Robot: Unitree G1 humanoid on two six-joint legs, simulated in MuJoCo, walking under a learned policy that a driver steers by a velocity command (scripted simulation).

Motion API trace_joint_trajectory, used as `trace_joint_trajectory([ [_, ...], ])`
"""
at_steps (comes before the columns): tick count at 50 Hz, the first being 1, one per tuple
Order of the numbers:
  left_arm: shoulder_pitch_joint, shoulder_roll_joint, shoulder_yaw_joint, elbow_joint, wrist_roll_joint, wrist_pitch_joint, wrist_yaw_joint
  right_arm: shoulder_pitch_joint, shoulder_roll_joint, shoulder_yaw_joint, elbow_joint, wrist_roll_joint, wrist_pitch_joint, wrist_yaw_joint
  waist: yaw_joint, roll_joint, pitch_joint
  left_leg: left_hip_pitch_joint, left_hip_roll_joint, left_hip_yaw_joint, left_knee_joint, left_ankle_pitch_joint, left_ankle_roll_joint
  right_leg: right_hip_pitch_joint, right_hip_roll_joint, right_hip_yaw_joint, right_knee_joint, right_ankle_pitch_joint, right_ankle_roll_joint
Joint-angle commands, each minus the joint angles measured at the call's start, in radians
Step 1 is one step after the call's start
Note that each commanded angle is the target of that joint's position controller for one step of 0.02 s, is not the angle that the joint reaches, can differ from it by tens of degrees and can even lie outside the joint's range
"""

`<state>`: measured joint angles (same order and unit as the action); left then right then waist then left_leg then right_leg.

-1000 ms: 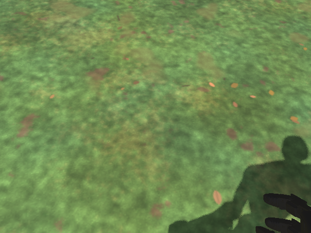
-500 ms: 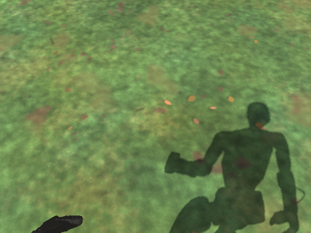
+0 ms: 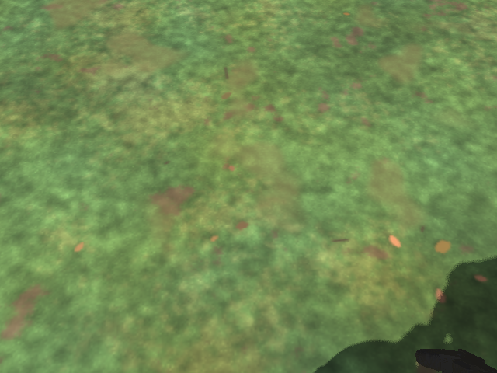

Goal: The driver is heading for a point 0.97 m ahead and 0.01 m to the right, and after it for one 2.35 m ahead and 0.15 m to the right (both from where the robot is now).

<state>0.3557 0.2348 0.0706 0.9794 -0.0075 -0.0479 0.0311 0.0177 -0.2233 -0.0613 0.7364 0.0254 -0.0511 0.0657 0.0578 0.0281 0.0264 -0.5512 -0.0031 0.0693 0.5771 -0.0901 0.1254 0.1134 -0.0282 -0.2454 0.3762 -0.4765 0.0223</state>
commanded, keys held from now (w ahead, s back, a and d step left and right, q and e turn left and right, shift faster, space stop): q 0.14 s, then no key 0.10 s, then e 0.64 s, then no key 0.12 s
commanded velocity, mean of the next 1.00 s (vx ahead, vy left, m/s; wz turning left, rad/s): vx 0.12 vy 0.00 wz -0.10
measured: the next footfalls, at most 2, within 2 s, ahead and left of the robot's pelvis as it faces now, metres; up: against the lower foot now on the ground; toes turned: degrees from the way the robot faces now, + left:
right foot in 0.48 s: +0.33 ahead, -0.11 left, +0.00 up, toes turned +6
left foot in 0.86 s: +0.27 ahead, +0.12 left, +0.00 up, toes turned -10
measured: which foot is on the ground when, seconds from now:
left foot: down 0.00-0.50, up 0.52-0.84, down 0.86-1.00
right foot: down 0.00-0.02, up 0.04-0.46, down 0.48-0.88, up 0.90-1.00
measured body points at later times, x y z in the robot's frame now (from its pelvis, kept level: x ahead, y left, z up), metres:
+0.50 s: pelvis +0.20 +0.00 +0.02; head +0.22 +0.00 +0.46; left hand +0.31 +0.27 -0.09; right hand +0.37 -0.24 -0.10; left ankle +0.14 +0.08 -0.72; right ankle +0.29 -0.11 -0.71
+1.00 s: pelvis +0.21 +0.02 +0.02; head +0.24 +0.04 +0.47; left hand +0.41 +0.28 -0.08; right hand +0.28 -0.27 -0.07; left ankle +0.23 +0.13 -0.72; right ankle +0.21 -0.12 -0.64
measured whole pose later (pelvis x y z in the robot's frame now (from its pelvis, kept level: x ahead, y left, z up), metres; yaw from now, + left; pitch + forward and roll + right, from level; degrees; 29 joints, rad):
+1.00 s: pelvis +0.21 +0.02 +0.02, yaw -9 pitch +2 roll -1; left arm 0.17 0.32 0.11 0.67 -0.01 0.04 0.04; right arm 0.21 -0.26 -0.07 0.74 -0.02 -0.01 -0.03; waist -0.01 -0.04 0.00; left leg -0.28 0.00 -0.02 0.48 -0.24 0.02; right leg -0.58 0.12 0.15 1.05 -0.42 0.03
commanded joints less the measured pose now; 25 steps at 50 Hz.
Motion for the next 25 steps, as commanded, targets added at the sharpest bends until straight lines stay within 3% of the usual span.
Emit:
trace_joint_trajectory([
  [1,-0.048,0.174,0.03,-0.109,0.018,-0.014,0.015,0.359,-0.286,-0.102,0.009,-0.011,0.0,-0.031,-0.214,0.035,-0.253,0.677,0.111,-0.257,-0.033,0.151,0.131,-0.388,-0.133,0.033,0.731,0.784,-0.036],
  [2,0.029,0.058,-0.01,-0.15,0.02,-0.05,-0.009,0.292,-0.327,-0.097,-0.028,-0.019,-0.009,-0.033,-0.105,0.227,-0.389,0.967,0.365,-0.83,-0.175,0.205,0.347,-0.771,0.101,0.194,1.087,-0.102,0.022],
  [3,-0.071,0.148,0.012,-0.165,-0.005,-0.088,-0.026,0.32,-0.258,-0.076,-0.033,-0.028,-0.005,-0.035,-0.167,0.087,-0.426,0.952,0.342,-0.774,-0.206,0.326,0.301,-0.834,0.046,0.367,1.125,-0.094,-0.002],
  [4,-0.14,0.156,0.012,-0.196,-0.027,-0.094,-0.026,0.258,-0.21,-0.062,-0.046,-0.029,-0.01,-0.038,-0.148,0.044,-0.311,0.831,0.306,-0.592,-0.184,0.477,0.259,-0.851,0.004,0.357,1.08,-0.033,-0.015],
  [5,-0.152,0.145,0.014,-0.191,-0.014,-0.089,-0.016,0.197,-0.188,-0.056,-0.053,-0.014,-0.015,-0.035,-0.1,-0.064,-0.195,0.657,0.253,-0.468,-0.194,0.559,0.22,-0.831,-0.033,0.336,0.992,0.011,-0.007],
  [6,-0.151,0.158,0.024,-0.191,0.006,-0.075,-0.004,0.153,-0.161,-0.049,-0.063,-0.007,-0.016,-0.041,-0.069,-0.073,-0.154,0.539,0.221,-0.404,-0.214,0.555,0.194,-0.789,-0.061,0.326,0.919,0.043,0.0],
  [9,-0.105,0.124,0.024,-0.204,0.014,-0.027,0.006,0.129,-0.167,-0.046,-0.076,-0.026,-0.016,-0.048,-0.014,-0.025,-0.133,0.349,0.18,-0.327,-0.249,0.657,0.182,-0.686,-0.064,0.308,0.797,0.099,0.027],
  [12,-0.14,0.101,0.015,-0.222,0.022,-0.011,0.014,0.151,-0.186,-0.048,-0.066,-0.024,-0.008,-0.064,-0.023,0.024,-0.155,0.316,0.141,-0.251,-0.236,0.706,0.151,-0.683,-0.043,0.288,0.631,0.231,0.046],
  [14,-0.166,0.089,0.005,-0.221,0.019,-0.01,0.007,0.145,-0.163,-0.037,-0.06,-0.02,0.003,-0.074,-0.037,0.045,-0.178,0.324,0.118,-0.2,-0.23,0.643,0.107,-0.646,-0.046,0.282,0.506,0.364,0.043],
  [16,-0.206,0.085,-0.001,-0.222,0.01,-0.014,-0.007,0.156,-0.137,-0.023,-0.041,-0.029,0.005,-0.079,-0.063,0.054,-0.178,0.328,0.121,-0.179,-0.24,0.567,0.076,-0.589,-0.05,0.284,0.388,0.486,0.03],
  [20,-0.262,0.124,0.007,-0.244,0.004,-0.013,-0.022,0.155,-0.148,-0.017,-0.002,-0.052,-0.005,-0.074,-0.082,0.069,-0.12,0.377,0.178,-0.208,-0.224,0.465,0.076,-0.573,-0.038,0.292,0.285,0.423,-0.005],
  [23,-0.268,0.151,0.017,-0.277,0.005,-0.014,-0.036,0.153,-0.185,-0.029,0.008,-0.028,0.015,-0.089,-0.069,0.076,-0.091,0.462,0.21,-0.236,-0.12,0.462,0.067,-0.611,-0.006,0.262,0.204,0.31,-0.047],
  [24,-0.244,0.154,0.019,-0.277,0.008,-0.015,-0.042,0.166,-0.187,-0.03,0.009,-0.018,0.023,-0.098,-0.056,0.057,-0.094,0.465,0.194,-0.229,-0.072,0.445,0.041,-0.563,-0.002,0.263,0.126,0.424,-0.068],
  [25,-0.209,0.193,0.031,-0.275,0.014,-0.016,-0.041,0.187,-0.182,-0.031,0.002,-0.024,0.022,-0.106,-0.057,-0.004,-0.135,0.43,0.137,-0.189,0.021,0.399,-0.001,-0.455,-0.039,0.332,0.121,0.722,-0.106],
])
Keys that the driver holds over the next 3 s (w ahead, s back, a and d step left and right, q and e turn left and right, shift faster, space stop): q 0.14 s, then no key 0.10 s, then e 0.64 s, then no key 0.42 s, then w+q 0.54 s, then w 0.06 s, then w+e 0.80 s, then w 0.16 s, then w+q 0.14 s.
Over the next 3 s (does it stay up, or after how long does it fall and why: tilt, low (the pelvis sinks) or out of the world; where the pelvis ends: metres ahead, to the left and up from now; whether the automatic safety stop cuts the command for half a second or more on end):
stays up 1.00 0.04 0.03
